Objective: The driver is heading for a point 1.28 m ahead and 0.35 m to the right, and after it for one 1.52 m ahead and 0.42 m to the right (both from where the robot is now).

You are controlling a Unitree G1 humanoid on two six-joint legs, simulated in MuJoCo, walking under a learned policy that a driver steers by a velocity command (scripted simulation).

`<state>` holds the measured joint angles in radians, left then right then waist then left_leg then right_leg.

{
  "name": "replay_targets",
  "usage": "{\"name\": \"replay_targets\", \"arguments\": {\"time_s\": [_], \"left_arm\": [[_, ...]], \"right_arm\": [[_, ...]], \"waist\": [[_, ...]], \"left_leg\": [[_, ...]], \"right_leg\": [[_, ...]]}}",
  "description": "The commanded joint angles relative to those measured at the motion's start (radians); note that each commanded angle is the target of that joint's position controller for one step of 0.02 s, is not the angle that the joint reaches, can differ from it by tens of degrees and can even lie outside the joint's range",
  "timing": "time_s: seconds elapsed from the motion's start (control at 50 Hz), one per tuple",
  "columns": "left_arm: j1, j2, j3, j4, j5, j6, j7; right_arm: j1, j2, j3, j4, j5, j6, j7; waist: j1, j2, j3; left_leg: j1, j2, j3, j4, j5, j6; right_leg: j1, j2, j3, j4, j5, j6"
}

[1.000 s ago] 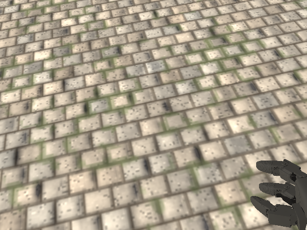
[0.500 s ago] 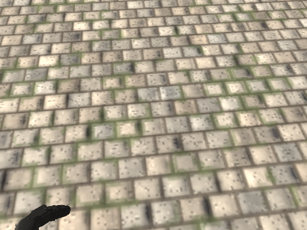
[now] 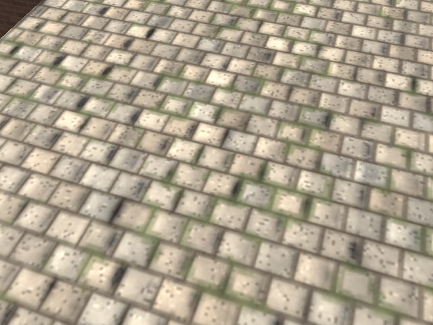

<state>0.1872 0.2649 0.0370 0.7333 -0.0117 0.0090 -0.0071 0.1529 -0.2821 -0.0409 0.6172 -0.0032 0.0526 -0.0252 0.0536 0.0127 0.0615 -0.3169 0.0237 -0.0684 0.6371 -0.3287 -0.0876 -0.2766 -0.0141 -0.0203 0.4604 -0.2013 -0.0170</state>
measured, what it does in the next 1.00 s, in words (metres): steps on the spot, turning right: left foot, then right foot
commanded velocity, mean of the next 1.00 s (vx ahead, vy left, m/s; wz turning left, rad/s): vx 0.00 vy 0.00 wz -0.36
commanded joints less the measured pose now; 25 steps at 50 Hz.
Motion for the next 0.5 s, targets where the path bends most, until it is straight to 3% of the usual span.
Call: {"name": "replay_targets", "arguments": {"time_s": [0.02,0.04,0.06,0.08,0.1,0.12,0.14,0.16,0.2,0.26,0.32,0.36,0.38,0.4,0.42,0.44,0.46,0.48,0.5], "left_arm": [[-0.021,0.202,0.047,-0.05,-0.032,-0.023,-0.007],[-0.014,0.158,0.034,-0.061,-0.015,-0.033,-0.011],[-0.001,0.089,0.018,-0.087,-0.014,-0.047,-0.017],[-0.028,0.146,0.035,-0.082,-0.019,-0.045,-0.009],[-0.022,0.196,0.062,-0.072,-0.027,-0.032,-0.002],[0.022,0.183,0.07,-0.049,-0.029,-0.01,0.008],[0.061,0.168,0.072,-0.037,-0.022,0.016,0.021],[0.065,0.152,0.07,-0.041,-0.016,0.033,0.027],[0.036,0.125,0.062,-0.075,-0.013,0.045,0.024],[-0.012,0.088,0.044,-0.134,-0.012,0.043,-0.006],[0.011,0.119,0.056,-0.166,-0.012,0.046,-0.027],[0.059,0.13,0.07,-0.168,-0.014,0.058,-0.029],[0.099,0.146,0.083,-0.159,-0.011,0.06,-0.019],[0.17,0.225,0.115,-0.148,-0.007,0.057,0.001],[0.192,0.383,0.148,-0.174,-0.002,0.046,0.018],[0.209,0.339,0.131,-0.193,0.037,0.012,0.001],[0.175,0.309,0.119,-0.191,0.035,-0.011,-0.004],[0.123,0.281,0.113,-0.189,0.012,-0.021,0.004],[0.06,0.245,0.1,-0.201,-0.011,-0.015,0.014]], "right_arm": [[0.109,-0.143,-0.045,-0.024,0.003,-0.012,-0.01],[0.158,-0.202,-0.059,-0.026,-0.004,-0.006,-0.02],[0.123,-0.28,-0.082,-0.021,-0.023,0.01,-0.027],[0.095,-0.222,-0.076,-0.034,-0.034,0.006,-0.024],[0.06,-0.167,-0.058,-0.046,-0.042,-0.005,-0.023],[-0.002,-0.135,-0.048,-0.052,-0.036,-0.014,-0.025],[-0.061,-0.116,-0.044,-0.057,-0.018,-0.027,-0.024],[-0.08,-0.107,-0.042,-0.052,-0.01,-0.036,-0.024],[-0.078,-0.105,-0.046,-0.038,-0.015,-0.038,-0.026],[-0.065,-0.136,-0.062,-0.021,-0.011,-0.033,-0.027],[-0.051,-0.18,-0.082,-0.002,0.007,-0.036,-0.013],[-0.074,-0.181,-0.086,0.005,0.029,-0.043,0.0],[-0.053,-0.16,-0.084,0.021,0.035,-0.047,0.007],[-0.001,-0.125,-0.078,0.038,0.02,-0.051,0.016],[-0.053,-0.058,-0.052,-0.032,-0.032,-0.055,0.018],[-0.151,-0.084,-0.054,-0.057,-0.029,-0.059,0.009],[-0.187,-0.11,-0.061,-0.061,-0.003,-0.061,0.003],[-0.176,-0.11,-0.063,-0.049,0.004,-0.064,-0.006],[-0.154,-0.127,-0.069,-0.033,-0.005,-0.063,-0.014]], "waist": [[-0.069,-0.178,-0.137],[-0.077,-0.076,-0.204],[-0.048,0.202,-0.191],[-0.099,0.238,-0.186],[-0.098,0.196,-0.146],[-0.061,0.176,-0.124],[-0.038,0.182,-0.095],[-0.032,0.178,-0.075],[-0.042,0.151,-0.066],[-0.071,0.142,-0.096],[-0.069,0.144,-0.12],[-0.034,0.127,-0.12],[-0.015,0.085,-0.124],[0.003,-0.087,-0.139],[-0.015,-0.42,-0.13],[0.054,-0.28,-0.269],[0.042,-0.177,-0.228],[0.008,-0.115,-0.178],[-0.024,-0.076,-0.147]], "left_leg": [[0.241,-0.032,0.03,-0.301,0.207,0.072],[0.399,0.114,-0.068,-0.247,0.391,0.128],[0.395,0.293,-0.186,-0.229,0.525,0.256],[0.31,0.374,-0.237,-0.279,0.535,0.355],[0.267,0.368,-0.207,-0.302,0.563,0.368],[0.238,0.32,-0.132,-0.302,0.541,0.332],[0.212,0.285,-0.063,-0.304,0.517,0.299],[0.198,0.273,-0.022,-0.308,0.512,0.284],[0.195,0.261,0.037,-0.316,0.472,0.28],[0.223,0.281,0.093,-0.292,0.471,0.276],[0.233,0.327,0.111,-0.25,0.52,0.268],[0.205,0.33,0.15,-0.174,0.479,0.22],[0.153,0.296,0.195,-0.083,0.411,0.171],[0.013,0.205,0.265,0.137,0.242,0.092],[-0.362,0.022,0.266,0.476,-0.339,-0.019],[-0.419,-0.032,0.025,0.635,-0.403,-0.006],[-0.44,-0.015,-0.02,0.663,-0.328,0.026],[-0.444,0.003,-0.039,0.624,-0.231,0.049],[-0.438,0.019,-0.049,0.567,-0.149,0.053]], "right_leg": [[0.015,-0.155,0.255,-0.038,0.339,-0.142],[-0.097,-0.112,0.225,0.053,0.14,-0.075],[-0.27,0.011,0.069,0.183,-0.174,0.0],[-0.294,0.016,0.012,0.385,-0.388,0.046],[-0.325,0.005,0.037,0.585,-0.415,0.069],[-0.339,-0.009,0.051,0.676,-0.381,0.082],[-0.35,-0.024,0.055,0.704,-0.324,0.102],[-0.358,-0.037,0.052,0.705,-0.273,0.116],[-0.351,-0.053,0.02,0.642,-0.197,0.132],[-0.268,-0.077,-0.012,0.443,-0.157,0.112],[-0.18,-0.059,-0.063,0.324,-0.164,0.069],[-0.09,-0.033,-0.093,0.195,-0.091,0.026],[0.006,-0.004,-0.087,0.107,-0.006,-0.006],[0.175,-0.035,0.044,0.001,0.292,-0.068],[0.354,-0.29,0.492,-0.033,0.701,-0.257],[0.346,-0.369,0.634,-0.094,0.56,-0.378],[0.32,-0.337,0.563,-0.121,0.423,-0.346],[0.275,-0.285,0.504,-0.123,0.308,-0.29],[0.233,-0.251,0.458,-0.122,0.252,-0.244]]}}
